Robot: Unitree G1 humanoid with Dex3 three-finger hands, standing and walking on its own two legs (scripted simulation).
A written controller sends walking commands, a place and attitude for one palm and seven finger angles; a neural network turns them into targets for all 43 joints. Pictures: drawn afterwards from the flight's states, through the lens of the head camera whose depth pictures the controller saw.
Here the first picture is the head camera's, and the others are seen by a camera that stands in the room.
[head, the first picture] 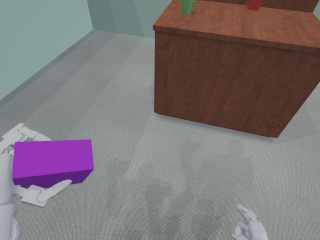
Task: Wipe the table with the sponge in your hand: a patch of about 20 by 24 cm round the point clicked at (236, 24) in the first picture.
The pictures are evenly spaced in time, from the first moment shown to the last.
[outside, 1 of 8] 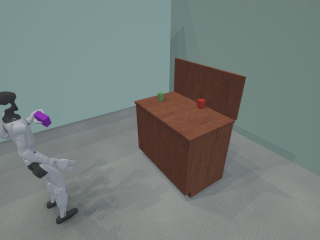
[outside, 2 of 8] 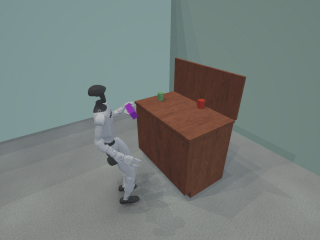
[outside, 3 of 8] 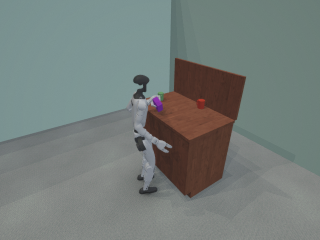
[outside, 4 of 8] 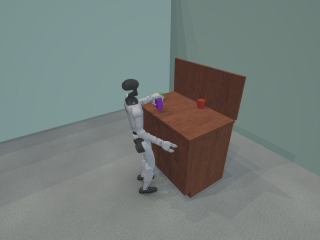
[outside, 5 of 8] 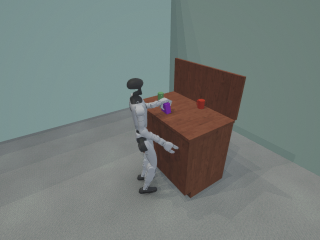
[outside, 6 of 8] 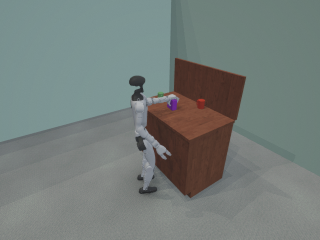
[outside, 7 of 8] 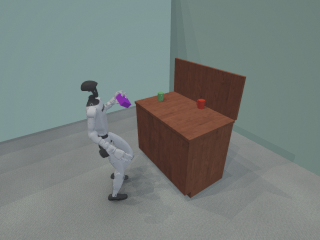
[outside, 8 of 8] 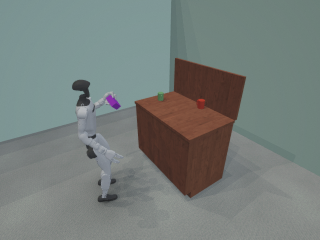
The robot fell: no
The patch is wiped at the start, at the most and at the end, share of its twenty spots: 0.00 1.00 1.00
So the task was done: no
